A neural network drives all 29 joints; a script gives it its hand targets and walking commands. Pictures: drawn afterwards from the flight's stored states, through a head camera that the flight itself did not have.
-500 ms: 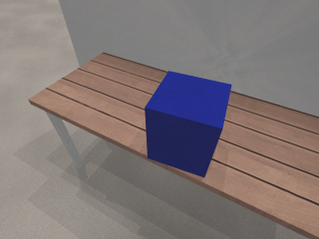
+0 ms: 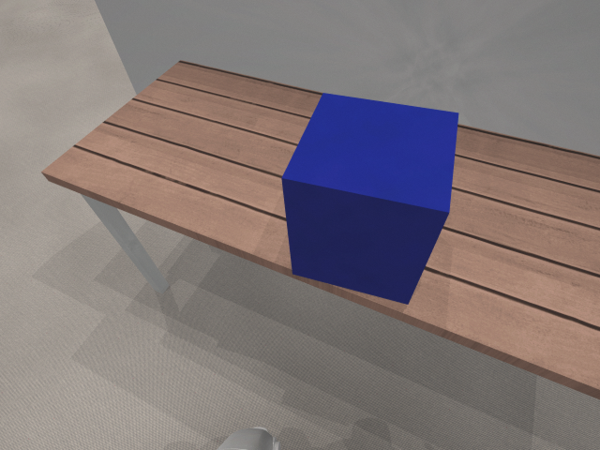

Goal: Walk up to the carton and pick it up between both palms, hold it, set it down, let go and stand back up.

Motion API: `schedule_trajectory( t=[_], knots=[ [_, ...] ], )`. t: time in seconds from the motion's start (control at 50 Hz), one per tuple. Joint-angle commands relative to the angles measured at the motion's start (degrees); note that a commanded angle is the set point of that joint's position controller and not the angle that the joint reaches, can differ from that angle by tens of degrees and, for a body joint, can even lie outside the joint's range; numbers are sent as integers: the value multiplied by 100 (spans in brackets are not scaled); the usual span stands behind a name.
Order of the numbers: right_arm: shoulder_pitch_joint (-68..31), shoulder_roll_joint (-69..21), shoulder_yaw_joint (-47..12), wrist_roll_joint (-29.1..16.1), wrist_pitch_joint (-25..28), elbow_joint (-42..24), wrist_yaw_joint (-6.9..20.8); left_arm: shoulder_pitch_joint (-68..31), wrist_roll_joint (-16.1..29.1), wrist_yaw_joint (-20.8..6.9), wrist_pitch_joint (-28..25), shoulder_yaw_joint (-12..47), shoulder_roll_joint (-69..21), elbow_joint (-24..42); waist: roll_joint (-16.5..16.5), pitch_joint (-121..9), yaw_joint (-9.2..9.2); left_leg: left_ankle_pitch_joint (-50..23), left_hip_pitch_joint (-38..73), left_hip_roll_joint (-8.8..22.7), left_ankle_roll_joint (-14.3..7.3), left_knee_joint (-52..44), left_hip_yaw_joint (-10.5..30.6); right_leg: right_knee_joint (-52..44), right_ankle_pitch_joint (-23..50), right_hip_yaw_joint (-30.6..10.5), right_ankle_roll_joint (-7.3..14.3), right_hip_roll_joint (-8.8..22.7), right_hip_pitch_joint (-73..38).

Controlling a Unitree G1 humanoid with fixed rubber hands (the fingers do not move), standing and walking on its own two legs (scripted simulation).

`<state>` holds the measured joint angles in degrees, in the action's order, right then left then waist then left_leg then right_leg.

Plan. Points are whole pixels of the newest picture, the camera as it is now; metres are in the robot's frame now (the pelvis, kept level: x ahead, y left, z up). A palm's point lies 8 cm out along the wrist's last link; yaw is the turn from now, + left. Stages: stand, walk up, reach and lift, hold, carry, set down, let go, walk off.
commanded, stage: walk up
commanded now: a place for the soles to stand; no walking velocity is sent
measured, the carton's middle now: (366, 202) +0.50 -0.07 +0.00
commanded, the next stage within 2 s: none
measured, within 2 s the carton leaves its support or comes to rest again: neither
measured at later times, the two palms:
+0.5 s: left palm out of the picture +0.06 +0.33 -0.11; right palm out of the picture -0.06 -0.20 -0.12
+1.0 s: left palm out of the picture -0.01 +0.23 -0.13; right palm out of the picture +0.01 -0.21 -0.14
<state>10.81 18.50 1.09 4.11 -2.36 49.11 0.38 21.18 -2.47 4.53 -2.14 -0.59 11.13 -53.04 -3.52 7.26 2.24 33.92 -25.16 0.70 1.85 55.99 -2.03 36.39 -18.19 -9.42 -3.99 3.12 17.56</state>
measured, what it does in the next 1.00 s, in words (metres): steps on the spot: left foot, then right foot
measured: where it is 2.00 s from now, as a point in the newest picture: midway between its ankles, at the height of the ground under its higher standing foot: outside the picture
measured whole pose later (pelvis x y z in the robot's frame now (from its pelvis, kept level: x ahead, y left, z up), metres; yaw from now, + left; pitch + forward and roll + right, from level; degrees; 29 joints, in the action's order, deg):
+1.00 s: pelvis +0.00 +0.02 +0.01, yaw -13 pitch -2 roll -1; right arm 11.9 10.8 -0.6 2.5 -0.7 56.0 -1.1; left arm 27.3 -2.6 2.1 -2.6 0.8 6.1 -55.4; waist -2.8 3.9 1.8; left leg 9.6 -21.1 0.8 -1.5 34.7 -2.5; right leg 29.5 -23.4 3.5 2.6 -3.1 4.2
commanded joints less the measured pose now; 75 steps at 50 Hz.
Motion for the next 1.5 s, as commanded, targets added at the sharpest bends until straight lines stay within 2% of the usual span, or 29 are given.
schedule_trajectory(
  t=[0.0, 0.04, 0.06, 0.08, 0.1, 0.12, 0.16, 0.24, 0.32, 0.4, 0.46, 0.48, 0.5, 0.52, 0.56, 0.6, 0.64, 0.74, 0.84, 0.9, 0.94, 0.98, 1.02, 1.04, 1.1, 1.22, 1.28, 1.34, 1.48],
  knots=[
    [403, 175, 143, -185, 47, -628, 76, -740, -6, 17, 2, -440, 1489, 758, 1995, -932, -426, -1169, 724, 337, 126, -417, 438, -818, 2316, -1024, 1157, 667, 387],
    [1003, 119, 195, -311, 39, -381, 83, -1624, -21, -58, 67, -463, 1539, 1152, 1641, -1100, -972, -2620, 2319, 64, -75, -1655, -36, -48, 1959, -327, 760, 63, 1512],
    [1372, 323, 298, -334, 54, -252, 42, -1542, -23, -120, 135, -405, 1310, 1168, 842, -1194, -1125, -3093, 2805, -44, -109, -2228, -75, 757, 929, -169, 522, -397, 1765],
    [1389, 587, 388, -344, 70, -190, -26, -1021, 45, -166, 204, -315, 1016, 1146, -344, -1253, -982, -3045, 2729, 320, -136, -2658, 371, 1592, -309, 94, 383, -795, 1798],
    [1123, 846, 387, -299, 35, -323, -79, -412, 46, -187, 272, -258, 742, 1101, -1239, -1130, -666, -2600, 2165, 1429, -473, -3197, 1861, 2392, -2232, 267, 237, -984, 1930],
    [444, 1102, 383, -355, -24, -624, -147, 163, 91, -170, 398, -270, 758, 929, -1378, -863, -314, -662, 861, 2169, -891, -4124, 2834, 3263, -2820, 69, 238, -882, 1357],
    [-359, 1218, 392, -510, -73, -698, -260, 563, 111, -193, 543, -377, 1059, 776, -1361, -132, -45, 2132, -297, 2469, -1192, -5018, 3631, 3862, -2125, 130, 175, -518, 1321],
    [-593, 772, 352, -266, 121, -643, -254, 572, 108, -351, 486, -483, 1205, 525, -1202, 200, 100, 518, -252, 1941, -1132, -4155, 1958, 3374, -1177, 375, 81, -244, 997],
    [105, 548, 331, -218, 292, -298, -442, 17, -2, -538, 537, -417, 1139, 692, -485, -85, -51, 679, 484, 2141, -1151, -4255, 1906, 2690, -1381, 464, 168, -209, 1243],
    [598, 733, 368, -69, 296, -143, -512, 69, -14, -677, 531, -375, 875, 783, -680, -377, -259, 1047, 1136, 2354, -1102, -4483, 1757, 1124, -1946, 644, 348, -113, 862],
    [-23, 643, 260, 62, 124, -163, -382, 1353, 146, -684, 319, -418, 772, 324, 33, -764, 464, 861, -259, 1464, -500, -2782, 153, -1344, -359, 887, 568, -296, -1758],
    [115, 215, 101, 84, 63, -167, -288, 1721, 167, -663, 261, -515, 990, 147, 985, -693, 544, 667, -829, 720, -234, -1254, -693, -1774, -436, 154, 517, -61, -2016],
    [61, -272, -43, -19, 25, -327, -201, 1472, 177, -581, 244, -501, 1188, 302, 1908, -347, 445, 842, -1970, 122, -131, -17, -497, -1985, -1501, -1833, 657, 809, -1584],
    [126, -181, -26, -57, 7, -407, -153, 1074, 177, -463, 272, -494, 1378, 466, 1241, 106, 224, 359, -2094, 261, -104, 92, -7, -2336, -2127, -2400, 869, 1269, -767],
    [-128, 116, 70, -213, -5, -430, -92, 709, 214, -308, 277, -467, 1482, 527, 1199, 557, 195, -396, -1907, 511, -193, 142, 478, -3043, -4006, -2407, 1076, 1407, 111],
    [131, 152, 71, -244, 109, -146, -20, 311, 209, -266, 192, -337, 1165, 586, 1118, 512, -27, -1449, -1570, 424, -184, -125, 369, -2952, -2404, -1292, 485, 846, -289],
    [461, 58, 50, -141, 209, 67, 48, 566, 163, -260, 65, -280, 999, 432, 1037, -4, -34, -1810, -1517, 289, -176, -58, 246, -2595, -971, -1111, 405, 864, -1060],
    [477, -93, 21, -142, 148, 190, -19, 808, 108, -232, -70, -126, 479, 124, 897, 73, -170, -2330, -1115, 267, -106, -516, 338, -2429, 46, -526, 529, 918, -966],
    [-23, -482, -108, -161, 195, 211, -132, 1309, 4, -175, -136, -102, 461, -164, 1123, -33, 29, -2216, -708, 134, -177, -1539, 76, -1532, 3323, 2, 679, 945, -1631],
    [100, -422, -136, -171, 271, 376, -194, 1156, -19, -188, -90, -47, 478, -132, 1101, 143, -44, -2374, -11, 17, -352, -2300, -30, -1175, 3904, 217, 709, 862, -1345],
    [777, -327, -62, -166, 349, 671, -216, 902, 5, -234, -55, -37, 559, -91, 1003, -141, -435, -3545, 1229, 175, -492, -3025, 59, -604, 3424, 354, 655, 698, -786],
    [1343, 190, 81, -160, 395, 785, -240, 1014, 72, -276, -88, 61, 415, -83, 258, -901, -584, -5005, 2890, 1060, -896, -2624, 1056, 442, 2162, 584, 374, 283, 191],
    [1244, 189, 137, -360, 312, 820, -266, 1166, 138, -208, 66, 53, 270, -81, -438, -1097, -476, -3824, 2600, 2049, -1910, -3290, 2375, 1644, -868, 878, 220, -319, 409],
    [1112, 125, 109, -427, 290, 797, -291, 894, 104, -182, 156, -25, 384, -38, -444, -933, -578, -2737, 2110, 2099, -1983, -3873, 2771, 1781, -1853, 840, 341, -357, 376],
    [499, -92, -6, -430, 237, 621, -330, 629, 77, -254, 230, 15, 278, -10, -300, -133, -382, -1078, 977, 1653, -1459, -4481, 1993, 1439, -2102, 620, 439, -139, 320],
    [-12, -41, 34, -347, 231, 780, -254, 552, 143, -232, 8, 27, 55, -118, -94, -792, -17, -4096, 1264, 834, -983, -3187, 423, -672, 790, 1092, 459, -154, -773],
    [-34, 8, 36, -447, 169, 699, -201, 89, 126, -136, 34, -71, 391, 24, -112, -735, -148, -3932, 727, 759, -765, -3056, 368, -583, 1679, 817, 569, 27, -1020],
    [237, -66, 29, -455, 3, 744, -182, -569, 219, -122, 143, -139, 894, 143, 533, -95, -413, -1170, 816, 495, -466, -3285, 427, -1307, -348, 18, 907, 644, 298],
    [432, 201, 45, -395, 159, 844, -139, -782, 236, -204, 67, -36, 899, 40, 983, -575, -357, -2055, 1376, 603, -538, -3106, 474, -1215, 364, 156, 843, 490, 209]
  ],
)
